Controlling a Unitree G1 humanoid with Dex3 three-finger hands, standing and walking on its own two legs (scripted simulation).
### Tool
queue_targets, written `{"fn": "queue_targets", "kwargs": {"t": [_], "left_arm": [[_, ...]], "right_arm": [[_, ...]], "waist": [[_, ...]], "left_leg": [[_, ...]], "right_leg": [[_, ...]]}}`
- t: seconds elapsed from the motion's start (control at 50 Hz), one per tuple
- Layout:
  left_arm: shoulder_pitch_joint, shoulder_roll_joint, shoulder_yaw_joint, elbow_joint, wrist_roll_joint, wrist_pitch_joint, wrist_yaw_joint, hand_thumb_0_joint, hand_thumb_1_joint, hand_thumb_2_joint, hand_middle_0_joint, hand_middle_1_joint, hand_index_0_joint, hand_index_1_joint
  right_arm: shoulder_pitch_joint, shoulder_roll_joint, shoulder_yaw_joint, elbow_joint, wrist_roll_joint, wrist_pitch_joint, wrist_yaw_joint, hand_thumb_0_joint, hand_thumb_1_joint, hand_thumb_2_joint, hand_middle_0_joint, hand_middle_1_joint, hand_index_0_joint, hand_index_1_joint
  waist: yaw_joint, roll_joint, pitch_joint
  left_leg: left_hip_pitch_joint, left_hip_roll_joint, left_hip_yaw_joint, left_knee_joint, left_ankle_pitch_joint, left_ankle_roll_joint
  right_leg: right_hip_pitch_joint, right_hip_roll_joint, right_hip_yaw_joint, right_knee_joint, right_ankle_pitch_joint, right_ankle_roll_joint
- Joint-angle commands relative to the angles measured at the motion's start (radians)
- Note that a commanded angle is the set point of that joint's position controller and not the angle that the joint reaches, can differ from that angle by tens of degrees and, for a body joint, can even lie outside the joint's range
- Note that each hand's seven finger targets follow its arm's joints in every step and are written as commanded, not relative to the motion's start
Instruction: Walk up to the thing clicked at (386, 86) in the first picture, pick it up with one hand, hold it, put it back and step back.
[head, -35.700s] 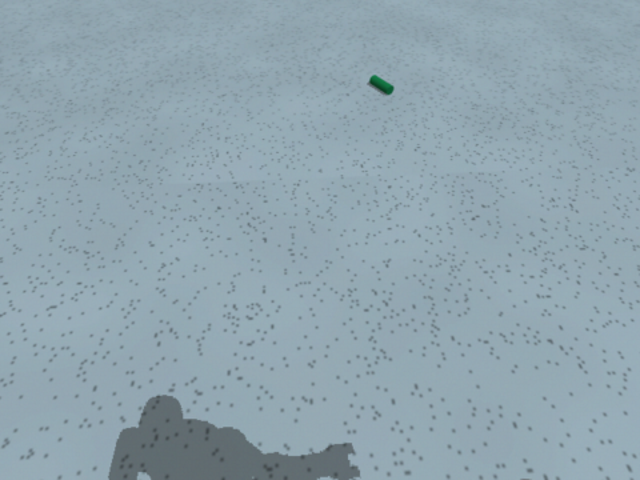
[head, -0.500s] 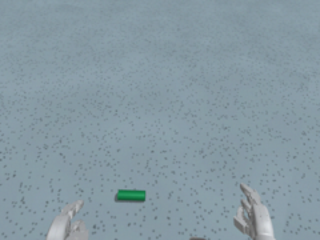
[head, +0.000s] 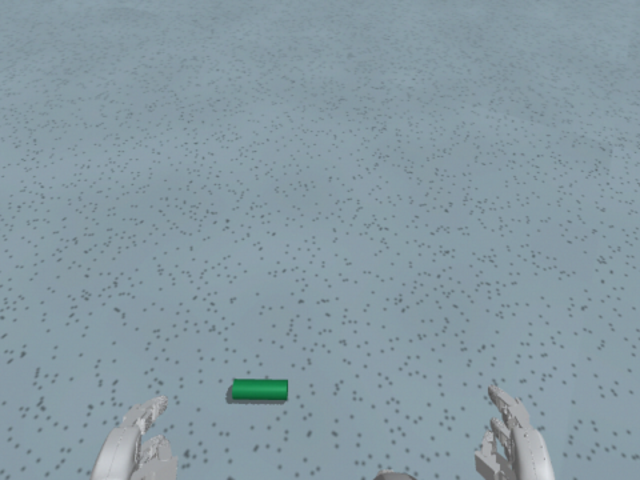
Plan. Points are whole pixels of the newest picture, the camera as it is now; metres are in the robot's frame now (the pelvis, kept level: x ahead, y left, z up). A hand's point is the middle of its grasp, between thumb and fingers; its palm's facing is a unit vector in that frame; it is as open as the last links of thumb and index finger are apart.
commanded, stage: home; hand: left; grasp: from above
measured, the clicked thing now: (260, 389) +0.48 +0.16 -0.69
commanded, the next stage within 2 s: stand in 1.28 s
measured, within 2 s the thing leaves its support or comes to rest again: neither
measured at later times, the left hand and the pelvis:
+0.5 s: hand (174, 459) +0.17 +0.18 -0.05, palm faces +0.05 -0.98 -0.21, open 7.4 cm; pelvis +0.01 +0.00 +0.00, yaw +0 degrees
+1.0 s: hand (173, 458) +0.17 +0.18 -0.05, palm faces +0.04 -0.98 -0.21, open 7.4 cm; pelvis +0.01 +0.00 +0.00, yaw +0 degrees
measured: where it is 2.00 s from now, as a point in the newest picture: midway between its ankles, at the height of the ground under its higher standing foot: outside the picture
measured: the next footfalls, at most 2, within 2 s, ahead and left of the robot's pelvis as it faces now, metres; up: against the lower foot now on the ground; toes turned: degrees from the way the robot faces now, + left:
none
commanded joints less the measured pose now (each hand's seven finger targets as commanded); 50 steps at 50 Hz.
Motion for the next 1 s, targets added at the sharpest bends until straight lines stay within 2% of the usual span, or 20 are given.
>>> {"fn": "queue_targets", "kwargs": {"t": [0.0, 0.08, 0.12, 0.22, 0.24, 0.28, 0.3, 0.38, 0.42, 0.44, 0.46, 0.48, 0.58, 0.66, 0.68, 0.78, 0.88, 0.9, 0.92, 0.98], "left_arm": [[-0.06, 0.135, 0.086, -0.246, 0.006, -0.063, 0.008, 0.0, 0.9, 0.899, -0.199, -0.299, -0.199, -0.299], [-0.004, 0.094, 0.06, -0.177, 0.003, -0.051, 0.002, 0.0, 0.9, 0.899, -0.199, -0.299, -0.199, -0.299], [-0.015, 0.102, 0.065, -0.208, 0.003, -0.05, 0.003, 0.0, 0.9, 0.899, -0.199, -0.299, -0.199, -0.299], [-0.005, 0.101, 0.061, -0.18, 0.003, -0.05, 0.0, 0.0, 0.9, 0.899, -0.199, -0.299, -0.199, -0.299], [-0.03, 0.122, 0.076, -0.246, 0.002, -0.057, 0.003, 0.0, 0.9, 0.899, -0.199, -0.299, -0.199, -0.299], [-0.001, 0.093, 0.06, -0.175, 0.005, -0.051, 0.004, 0.0, 0.901, 0.899, -0.199, -0.299, -0.199, -0.299], [-0.043, 0.128, 0.082, -0.252, 0.002, -0.061, 0.006, 0.0, 0.9, 0.899, -0.199, -0.299, -0.199, -0.299], [-0.017, 0.119, 0.071, -0.219, 0.009, -0.058, 0.008, 0.0, 0.9, 0.899, -0.199, -0.299, -0.199, -0.299], [0.016, 0.077, 0.037, -0.155, 0.006, -0.047, 0.002, 0.0, 0.9, 0.899, -0.199, -0.299, -0.199, -0.299], [-0.031, 0.114, 0.068, -0.223, 0.002, -0.054, 0.003, 0.0, 0.9, 0.899, -0.199, -0.299, -0.199, -0.299], [-0.007, 0.104, 0.063, -0.187, 0.005, -0.05, 0.003, 0.0, 0.9, 0.899, -0.199, -0.299, -0.199, -0.299], [-0.036, 0.121, 0.075, -0.231, 0.004, -0.052, 0.004, 0.0, 0.9, 0.899, -0.199, -0.299, -0.199, -0.299], [0.002, 0.105, 0.064, -0.195, 0.005, -0.053, 0.003, 0.0, 0.9, 0.899, -0.199, -0.299, -0.199, -0.299], [-0.003, 0.102, 0.064, -0.209, 0.003, -0.049, 0.003, 0.0, 0.9, 0.899, -0.199, -0.299, -0.199, -0.298], [-0.033, 0.126, 0.084, -0.252, 0.002, -0.056, 0.008, 0.0, 0.9, 0.899, -0.199, -0.299, -0.199, -0.299], [-0.02, 0.111, 0.064, -0.222, 0.006, -0.059, 0.007, 0.0, 0.9, 0.899, -0.199, -0.299, -0.199, -0.298], [0.012, 0.123, 0.082, -0.23, 0.005, -0.056, 0.011, 0.0, 0.9, 0.899, -0.199, -0.298, -0.199, -0.298], [0.028, 0.083, 0.045, -0.183, 0.006, -0.049, 0.006, 0.0, 0.9, 0.899, -0.199, -0.298, -0.199, -0.298], [-0.002, 0.117, 0.072, -0.245, 0.001, -0.055, 0.008, 0.0, 0.9, 0.899, -0.199, -0.299, -0.199, -0.298], [-0.007, 0.11, 0.064, -0.219, 0.005, -0.05, 0.008, 0.0, 0.9, 0.899, -0.199, -0.299, -0.199, -0.298]], "right_arm": [[-0.085, -0.126, -0.051, -0.175, -0.005, -0.069, -0.011, 0.0, -0.901, -0.899, 0.2, 0.299, 0.199, 0.299], [-0.077, -0.12, -0.048, -0.159, -0.006, -0.071, -0.009, 0.0, -0.901, -0.899, 0.2, 0.299, 0.199, 0.299], [-0.086, -0.129, -0.055, -0.177, -0.006, -0.072, -0.009, 0.0, -0.901, -0.899, 0.2, 0.299, 0.199, 0.299], [-0.076, -0.125, -0.053, -0.161, -0.005, -0.066, -0.007, 0.0, -0.901, -0.899, 0.2, 0.299, 0.199, 0.299], [-0.078, -0.131, -0.058, -0.179, -0.006, -0.068, -0.008, 0.0, -0.901, -0.899, 0.2, 0.299, 0.199, 0.299], [-0.069, -0.119, -0.053, -0.163, -0.005, -0.065, -0.009, 0.0, -0.901, -0.899, 0.2, 0.299, 0.199, 0.299], [-0.071, -0.13, -0.058, -0.178, -0.006, -0.067, -0.01, 0.0, -0.901, -0.899, 0.2, 0.299, 0.199, 0.299], [-0.068, -0.129, -0.06, -0.169, -0.009, -0.065, -0.011, 0.0, -0.901, -0.899, 0.2, 0.299, 0.199, 0.299], [-0.068, -0.12, -0.052, -0.157, -0.007, -0.061, -0.008, 0.0, -0.901, -0.899, 0.2, 0.299, 0.2, 0.299], [-0.072, -0.126, -0.055, -0.161, -0.008, -0.062, -0.007, 0.0, -0.901, -0.899, 0.2, 0.299, 0.2, 0.299], [-0.075, -0.126, -0.056, -0.162, -0.008, -0.06, -0.006, 0.0, -0.901, -0.899, 0.2, 0.299, 0.2, 0.299], [-0.075, -0.125, -0.057, -0.166, -0.006, -0.06, -0.007, 0.0, -0.901, -0.899, 0.2, 0.299, 0.2, 0.299], [-0.065, -0.119, -0.055, -0.162, -0.008, -0.056, -0.005, 0.0, -0.901, -0.899, 0.2, 0.299, 0.2, 0.299], [-0.069, -0.12, -0.057, -0.171, -0.006, -0.056, -0.006, 0.0, -0.901, -0.899, 0.2, 0.299, 0.2, 0.299], [-0.074, -0.129, -0.061, -0.181, -0.006, -0.057, -0.006, 0.0, -0.901, -0.899, 0.2, 0.299, 0.2, 0.299], [-0.07, -0.123, -0.057, -0.171, -0.006, -0.055, -0.006, 0.0, -0.901, -0.899, 0.2, 0.299, 0.2, 0.299], [-0.073, -0.125, -0.06, -0.185, -0.007, -0.056, -0.007, 0.0, -0.901, -0.9, 0.2, 0.3, 0.2, 0.3], [-0.059, -0.117, -0.056, -0.165, -0.008, -0.054, -0.005, 0.0, -0.901, -0.9, 0.2, 0.3, 0.2, 0.3], [-0.063, -0.124, -0.059, -0.18, -0.006, -0.054, -0.006, 0.0, -0.901, -0.9, 0.2, 0.3, 0.2, 0.299], [-0.07, -0.128, -0.06, -0.184, -0.006, -0.054, -0.006, 0.0, -0.901, -0.899, 0.2, 0.299, 0.2, 0.299]], "waist": [[0.015, 0.014, -0.057], [0.009, -0.003, -0.033], [0.007, 0.004, -0.083], [0.001, -0.012, -0.055], [0.006, 0.007, -0.111], [-0.002, -0.007, -0.079], [0.004, -0.011, -0.103], [0.002, 0.003, -0.109], [-0.006, -0.015, -0.062], [0.009, 0.002, -0.058], [0.001, 0.011, -0.061], [0.015, 0.014, -0.068], [0.0, -0.003, -0.08], [0.002, -0.003, -0.096], [0.007, 0.0, -0.107], [0.001, 0.012, -0.061], [0.012, -0.004, -0.112], [-0.002, -0.011, -0.091], [0.006, 0.006, -0.115], [-0.001, -0.019, -0.073]], "left_leg": [[0.021, -0.025, -0.005, -0.195, 0.139, 0.019], [0.02, -0.024, -0.001, -0.188, 0.135, 0.02], [0.036, -0.027, 0.004, -0.178, 0.166, 0.019], [0.022, -0.026, -0.001, -0.173, 0.198, 0.016], [0.042, -0.025, -0.002, -0.167, 0.235, 0.015], [0.037, -0.028, 0.001, -0.159, 0.218, 0.018], [0.041, -0.03, 0.008, -0.151, 0.231, 0.022], [0.051, -0.028, 0.005, -0.148, 0.285, 0.017], [0.03, -0.031, 0.005, -0.156, 0.248, 0.018], [0.027, -0.027, 0.001, -0.165, 0.226, 0.016], [0.031, -0.027, -0.003, -0.17, 0.221, 0.014], [0.031, -0.027, -0.002, -0.17, 0.205, 0.015], [0.035, -0.03, 0.002, -0.151, 0.26, 0.017], [0.037, -0.03, 0.002, -0.151, 0.239, 0.017], [0.043, -0.028, 0.005, -0.152, 0.244, 0.018], [0.025, -0.024, -0.006, -0.17, 0.19, 0.015], [0.038, -0.029, -0.001, -0.145, 0.255, 0.017], [0.033, -0.03, 0.002, -0.145, 0.249, 0.017], [0.044, -0.027, 0.001, -0.143, 0.269, 0.016], [0.021, -0.028, 0.0, -0.148, 0.221, 0.02]], "right_leg": [[0.09, 0.025, -0.006, -0.154, 0.084, -0.012], [0.082, 0.026, -0.007, -0.157, 0.079, -0.01], [0.098, 0.025, -0.005, -0.152, 0.106, -0.012], [0.088, 0.028, -0.008, -0.139, 0.122, -0.014], [0.109, 0.027, -0.007, -0.129, 0.155, -0.016], [0.091, 0.026, -0.003, -0.139, 0.148, -0.013], [0.112, 0.023, 0.0, -0.141, 0.167, -0.011], [0.114, 0.023, -0.002, -0.125, 0.21, -0.015], [0.094, 0.022, -0.003, -0.137, 0.179, -0.012], [0.092, 0.023, -0.005, -0.139, 0.155, -0.012], [0.088, 0.025, -0.006, -0.136, 0.146, -0.013], [0.091, 0.024, -0.006, -0.143, 0.135, -0.012], [0.101, 0.026, -0.007, -0.13, 0.187, -0.012], [0.104, 0.024, -0.004, -0.135, 0.173, -0.011], [0.11, 0.024, -0.003, -0.135, 0.178, -0.012], [0.074, 0.027, -0.006, -0.133, 0.126, -0.011], [0.111, 0.025, -0.007, -0.128, 0.185, -0.012], [0.099, 0.026, -0.006, -0.126, 0.18, -0.013], [0.106, 0.026, -0.005, -0.123, 0.197, -0.014], [0.094, 0.025, -0.006, -0.134, 0.157, -0.01]]}}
